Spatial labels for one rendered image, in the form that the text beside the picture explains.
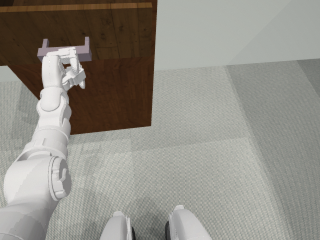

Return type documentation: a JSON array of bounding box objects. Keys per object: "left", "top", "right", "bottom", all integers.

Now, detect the cabinet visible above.
[{"left": 8, "top": 0, "right": 158, "bottom": 135}]

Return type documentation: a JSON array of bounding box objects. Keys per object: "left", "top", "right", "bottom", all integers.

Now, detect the drawer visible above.
[{"left": 0, "top": 0, "right": 153, "bottom": 66}]

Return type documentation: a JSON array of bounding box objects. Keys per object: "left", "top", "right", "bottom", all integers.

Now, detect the robot left forearm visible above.
[{"left": 3, "top": 87, "right": 72, "bottom": 203}]

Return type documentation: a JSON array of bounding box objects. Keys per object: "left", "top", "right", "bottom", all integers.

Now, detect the robot left thigh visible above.
[{"left": 99, "top": 215, "right": 133, "bottom": 240}]

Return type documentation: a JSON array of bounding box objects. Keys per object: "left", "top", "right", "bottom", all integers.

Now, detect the robot left hand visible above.
[{"left": 41, "top": 47, "right": 86, "bottom": 93}]

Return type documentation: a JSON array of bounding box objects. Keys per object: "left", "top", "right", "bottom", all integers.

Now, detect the left robot upper arm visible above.
[{"left": 0, "top": 156, "right": 72, "bottom": 240}]

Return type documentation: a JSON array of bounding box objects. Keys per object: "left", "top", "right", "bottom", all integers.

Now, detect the handle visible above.
[{"left": 37, "top": 36, "right": 92, "bottom": 63}]

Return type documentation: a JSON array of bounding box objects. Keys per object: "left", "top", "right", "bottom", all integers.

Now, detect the robot right shin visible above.
[{"left": 170, "top": 205, "right": 184, "bottom": 240}]

